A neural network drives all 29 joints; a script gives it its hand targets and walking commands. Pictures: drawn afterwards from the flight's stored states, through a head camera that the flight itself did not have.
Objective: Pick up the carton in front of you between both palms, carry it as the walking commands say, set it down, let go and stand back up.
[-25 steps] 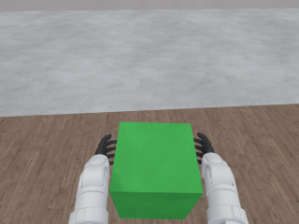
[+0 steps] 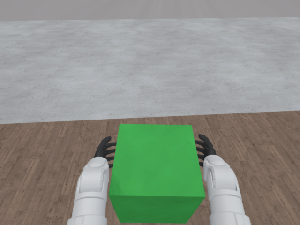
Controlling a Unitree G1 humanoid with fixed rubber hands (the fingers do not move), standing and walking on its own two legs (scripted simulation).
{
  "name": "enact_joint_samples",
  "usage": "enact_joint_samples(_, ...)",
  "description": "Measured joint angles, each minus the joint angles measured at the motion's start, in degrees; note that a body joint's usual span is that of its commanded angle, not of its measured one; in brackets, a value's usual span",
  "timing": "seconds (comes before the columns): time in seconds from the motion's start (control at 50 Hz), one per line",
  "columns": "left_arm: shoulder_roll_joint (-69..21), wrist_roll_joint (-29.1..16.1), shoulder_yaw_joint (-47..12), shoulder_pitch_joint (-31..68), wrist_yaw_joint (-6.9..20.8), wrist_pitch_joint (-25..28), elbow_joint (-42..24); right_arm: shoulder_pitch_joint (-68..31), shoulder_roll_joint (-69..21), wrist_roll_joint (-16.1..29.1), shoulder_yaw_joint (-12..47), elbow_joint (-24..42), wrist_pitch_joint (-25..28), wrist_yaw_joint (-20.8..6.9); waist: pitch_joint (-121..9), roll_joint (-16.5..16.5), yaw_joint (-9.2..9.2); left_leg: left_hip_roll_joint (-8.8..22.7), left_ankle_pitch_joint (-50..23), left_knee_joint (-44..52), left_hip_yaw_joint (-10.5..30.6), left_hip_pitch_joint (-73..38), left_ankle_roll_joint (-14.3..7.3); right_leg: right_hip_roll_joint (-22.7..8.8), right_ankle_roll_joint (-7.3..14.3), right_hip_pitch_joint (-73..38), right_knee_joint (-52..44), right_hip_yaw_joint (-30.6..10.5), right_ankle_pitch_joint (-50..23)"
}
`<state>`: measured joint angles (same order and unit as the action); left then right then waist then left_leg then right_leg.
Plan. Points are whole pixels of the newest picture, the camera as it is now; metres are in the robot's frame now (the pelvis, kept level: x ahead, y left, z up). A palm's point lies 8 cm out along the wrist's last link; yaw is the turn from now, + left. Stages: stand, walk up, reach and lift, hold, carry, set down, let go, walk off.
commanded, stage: hold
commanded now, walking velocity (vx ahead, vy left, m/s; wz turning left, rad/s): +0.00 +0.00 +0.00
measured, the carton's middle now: (154, 175) +0.28 +0.00 -0.03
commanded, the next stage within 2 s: carry in 0.62 s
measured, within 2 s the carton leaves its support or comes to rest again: neither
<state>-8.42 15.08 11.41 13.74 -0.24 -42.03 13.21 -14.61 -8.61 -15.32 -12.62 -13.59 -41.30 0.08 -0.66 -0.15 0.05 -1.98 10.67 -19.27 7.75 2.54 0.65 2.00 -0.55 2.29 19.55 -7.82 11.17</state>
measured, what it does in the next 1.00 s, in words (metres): shifts its weight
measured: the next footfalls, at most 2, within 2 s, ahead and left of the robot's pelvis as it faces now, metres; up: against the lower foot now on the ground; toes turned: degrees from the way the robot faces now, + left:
right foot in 1.18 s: +0.24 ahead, -0.11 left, +0.00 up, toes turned -9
left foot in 1.56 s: +0.60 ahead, +0.08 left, +0.00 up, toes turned +11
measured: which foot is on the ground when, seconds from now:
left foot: down 0.00-1.00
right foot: down 0.00-1.00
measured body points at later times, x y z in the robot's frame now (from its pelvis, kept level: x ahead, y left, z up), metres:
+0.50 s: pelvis -0.01 +0.00 +0.00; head -0.06 +0.00 +0.45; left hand +0.29 +0.15 +0.04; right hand +0.30 -0.15 +0.05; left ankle +0.01 +0.13 -0.75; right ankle +0.00 -0.13 -0.75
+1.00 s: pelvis +0.09 -0.01 -0.02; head +0.06 -0.01 +0.43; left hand +0.37 +0.15 +0.06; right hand +0.39 -0.15 +0.07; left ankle +0.05 +0.11 -0.75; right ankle +0.00 -0.13 -0.74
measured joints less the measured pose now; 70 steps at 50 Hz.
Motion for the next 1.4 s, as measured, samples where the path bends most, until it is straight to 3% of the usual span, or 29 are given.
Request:
enact_joint_samples(0.16,-0.5,1.5,1.7,2.3,0.8,-2.0,1.5,-2.1,-0.5,-1.5,-1.8,-1.4,-2.0,-0.7,0.6,-0.1,-0.07,0.0,-0.1,-0.3,-0.1,-0.9,0.0,0.0,0.0,-0.9,0.3,0.1,-0.1)
enact_joint_samples(0.6,-0.9,2.2,2.8,3.6,1.0,-1.6,2.0,-3.5,-0.9,-2.3,-3.0,-1.9,-1.5,-1.1,1.2,-0.1,-0.07,-0.1,-0.1,-0.9,-0.5,-0.3,-0.1,-0.1,-0.1,-0.2,0.9,0.2,-0.1)
enact_joint_samples(0.66,-0.7,1.6,2.1,2.9,0.8,-2.0,0.9,-3.0,-0.8,-1.8,-2.3,-1.0,-1.9,-0.9,-1.4,0.1,-0.13,0.1,2.1,-4.1,-1.5,3.8,-0.1,-0.5,-0.1,4.2,4.6,1.2,2.4)
enact_joint_samples(0.72,-0.3,0.0,0.9,1.3,0.2,-2.9,-1.9,-1.7,-0.4,-0.4,-0.5,1.5,-2.9,-0.2,-4.2,0.2,-0.25,1.1,7.3,-7.1,-3.5,7.5,-0.2,-1.7,-0.1,8.5,8.8,3.6,9.4)
enact_joint_samples(0.8,0.3,-3.1,-0.8,-0.2,-1.1,-5.6,-7.9,-0.2,0.0,2.2,1.8,7.9,-6.0,1.1,-6.3,1.0,-0.4,2.6,6.0,-10.2,-4.8,10.9,0.3,-2.5,0.0,11.7,11.4,6.6,7.9)
enact_joint_samples(0.88,0.1,-5.1,-3.5,-0.7,-2.9,-10.9,-12.7,2.1,1.9,5.3,3.1,14.7,-11.7,2.2,-8.5,1.1,-0.07,4.3,14.2,-16.9,-7.9,14.7,0.0,-3.0,0.2,11.6,11.4,9.0,8.1)
enact_joint_samples(0.92,0.2,-5.7,-4.6,-1.0,-4.0,-14.1,-15.4,2.1,3.0,7.3,3.8,16.8,-14.8,2.8,-8.7,0.0,0.0,3.9,14.1,-15.1,-11.3,15.5,-0.3,-4.0,0.2,10.6,10.2,9.1,9.2)
enact_joint_samples(0.98,1.2,-6.9,-4.9,-2.2,-4.8,-18.6,-21.4,1.0,2.6,8.8,4.8,19.7,-18.4,3.8,-8.5,-1.5,-0.43,2.6,5.4,-9.4,-14.3,13.2,-1.2,-5.3,-0.1,10.7,12.5,8.2,11.6)
enact_joint_samples(1.04,2.4,-9.1,-3.5,-4.3,-4.7,-21.7,-26.0,1.6,0.1,7.8,6.0,22.5,-21.0,4.6,-9.1,-0.3,-0.38,3.6,8.6,-9.4,-15.4,11.6,-0.9,-5.1,0.3,16.3,23.5,11.3,16.0)
enact_joint_samples(1.08,1.9,-9.8,-2.9,-5.0,-4.6,-23.3,-27.9,3.3,0.5,7.9,7.4,25.5,-23.0,5.1,-8.8,1.4,-0.15,4.7,9.8,-7.4,-15.3,9.5,-0.5,-4.0,0.6,19.7,25.5,13.4,18.9)
enact_joint_samples(1.12,0.7,-9.8,-2.9,-5.6,-4.6,-24.4,-29.9,4.7,0.8,8.2,7.7,29.0,-24.8,5.3,-8.1,2.7,0.47,5.7,10.2,-5.3,-14.8,7.1,0.4,-3.1,0.7,21.9,21.3,15.3,15.5)
enact_joint_samples(1.18,0.8,-9.7,-4.8,-5.3,-4.6,-25.5,-32.6,5.6,1.0,8.8,7.0,33.7,-26.5,5.5,-6.6,3.3,1.63,7.1,14.0,-8.2,-13.7,4.6,1.5,-2.4,1.7,20.1,10.4,18.5,4.0)
enact_joint_samples(1.2,0.7,-9.5,-5.6,-4.8,-4.6,-25.6,-32.4,5.9,1.1,9.1,6.3,34.7,-26.8,5.5,-6.6,3.5,1.75,8.0,15.7,-13.5,-13.7,6.2,1.5,-2.3,3.0,19.5,11.2,19.5,1.9)
enact_joint_samples(1.24,0.7,-9.0,-6.6,-4.2,-4.7,-26.3,-31.7,6.2,1.1,9.6,5.1,35.1,-27.7,5.5,-6.6,2.4,1.27,7.3,17.2,-28.4,-12.2,12.3,0.6,-2.5,4.6,17.7,12.2,20.2,5.0)
enact_joint_samples(1.3,0.7,-8.8,-6.2,-4.5,-5.1,-28.0,-32.5,5.0,1.0,10.0,4.9,34.0,-28.9,5.6,-6.5,0.4,0.28,6.2,14.5,-41.8,-12.7,21.7,-1.0,-2.8,3.9,12.9,7.4,19.7,6.4)
enact_joint_samples(1.4,0.7,-9.0,-4.6,-4.4,-5.2,-28.5,-33.8,3.5,0.7,9.4,5.7,32.8,-28.5,5.1,-6.2,-1.0,-1.72,6.0,5.5,-33.6,-14.5,30.7,-0.5,-3.5,3.1,3.4,-2.5,18.1,6.3)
